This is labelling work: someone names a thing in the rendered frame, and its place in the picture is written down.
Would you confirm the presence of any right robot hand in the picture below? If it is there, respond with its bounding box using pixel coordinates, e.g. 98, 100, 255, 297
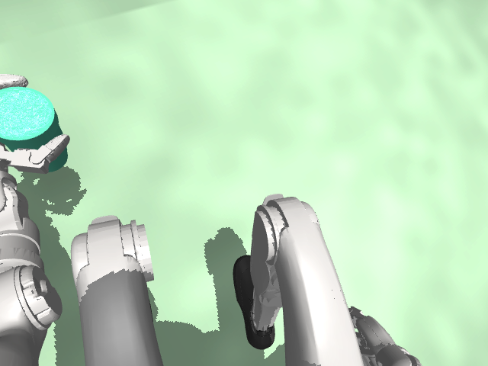
348, 307, 396, 366

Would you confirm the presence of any left robot arm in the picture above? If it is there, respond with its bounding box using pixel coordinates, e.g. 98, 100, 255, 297
0, 170, 63, 366

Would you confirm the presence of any right robot foot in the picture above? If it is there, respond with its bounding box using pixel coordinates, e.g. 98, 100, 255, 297
233, 255, 275, 350

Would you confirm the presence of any left robot hand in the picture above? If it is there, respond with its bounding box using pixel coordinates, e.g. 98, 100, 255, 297
0, 74, 70, 174

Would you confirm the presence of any cup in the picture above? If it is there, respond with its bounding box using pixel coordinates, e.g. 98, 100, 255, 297
0, 87, 68, 172

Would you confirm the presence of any right robot arm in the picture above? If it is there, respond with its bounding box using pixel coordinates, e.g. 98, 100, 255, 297
375, 345, 422, 366

